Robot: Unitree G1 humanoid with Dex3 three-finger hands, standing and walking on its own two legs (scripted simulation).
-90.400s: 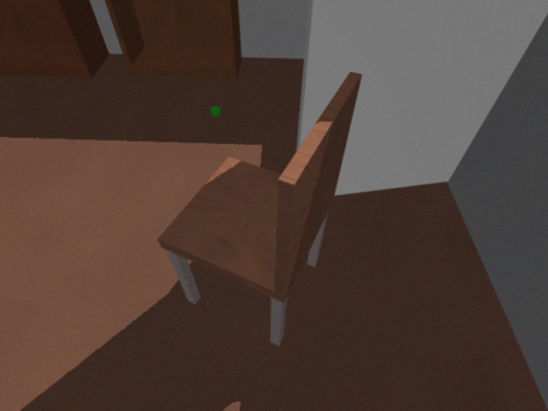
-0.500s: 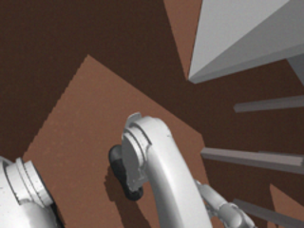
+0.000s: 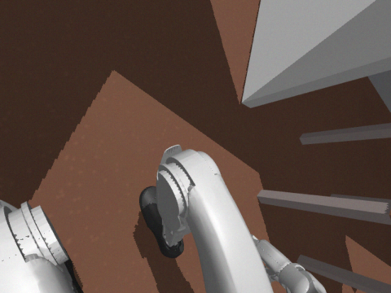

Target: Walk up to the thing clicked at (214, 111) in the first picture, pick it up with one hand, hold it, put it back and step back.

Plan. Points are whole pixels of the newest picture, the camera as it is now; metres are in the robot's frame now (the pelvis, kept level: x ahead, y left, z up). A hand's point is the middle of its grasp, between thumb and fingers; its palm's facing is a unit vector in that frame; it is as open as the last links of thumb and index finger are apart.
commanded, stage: close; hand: left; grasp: from above
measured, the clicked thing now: out of the picture +0.47 +0.41 -0.29
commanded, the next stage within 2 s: settle in 0.12 s
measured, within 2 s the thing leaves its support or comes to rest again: leaves its support in 0.44 s
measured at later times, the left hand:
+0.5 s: hand out of the picture +0.45 +0.41 -0.23, palm faces -0.39 -0.18 -0.90, open 8.4 cm
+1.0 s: hand out of the picture +0.44 +0.42 -0.15, palm faces -0.43 -0.16 -0.89, open 8.2 cm
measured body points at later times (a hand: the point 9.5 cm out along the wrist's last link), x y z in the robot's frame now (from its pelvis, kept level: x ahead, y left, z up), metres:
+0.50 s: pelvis +0.00 +0.00 +0.00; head +0.28 +0.16 +0.31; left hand +0.46 +0.41 -0.18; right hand +0.09 -0.25 -0.05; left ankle +0.06 +0.13 -0.27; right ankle +0.12 -0.12 -0.27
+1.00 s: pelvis +0.00 +0.00 +0.02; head +0.25 +0.14 +0.36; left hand +0.46 +0.43 -0.10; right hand +0.11 -0.26 -0.06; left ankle +0.06 +0.13 -0.27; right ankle +0.12 -0.12 -0.27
